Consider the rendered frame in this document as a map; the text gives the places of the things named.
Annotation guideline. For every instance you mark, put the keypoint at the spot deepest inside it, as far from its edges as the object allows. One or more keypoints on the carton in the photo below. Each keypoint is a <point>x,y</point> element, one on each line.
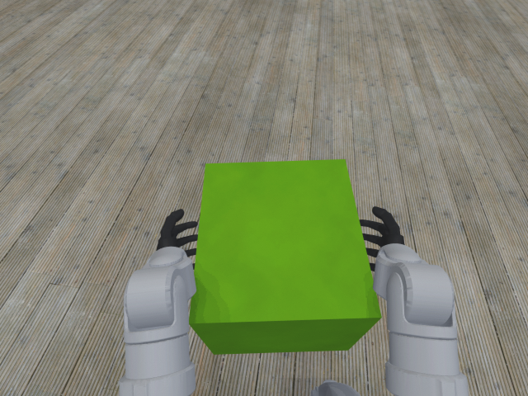
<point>281,263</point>

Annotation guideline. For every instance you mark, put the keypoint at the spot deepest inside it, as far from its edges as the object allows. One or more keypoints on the right robot forearm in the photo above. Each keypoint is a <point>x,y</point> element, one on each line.
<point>423,352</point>

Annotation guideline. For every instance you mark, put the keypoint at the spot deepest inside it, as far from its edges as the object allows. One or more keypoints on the left robot forearm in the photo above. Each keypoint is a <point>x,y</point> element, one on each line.
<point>156,326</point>

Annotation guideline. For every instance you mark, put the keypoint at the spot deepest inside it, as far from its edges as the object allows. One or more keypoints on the robot right hand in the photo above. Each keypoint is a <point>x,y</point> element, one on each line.
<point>389,229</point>

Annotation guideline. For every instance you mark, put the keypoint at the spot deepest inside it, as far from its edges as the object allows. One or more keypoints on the robot left hand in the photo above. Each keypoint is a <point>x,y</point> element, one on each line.
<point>170,231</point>

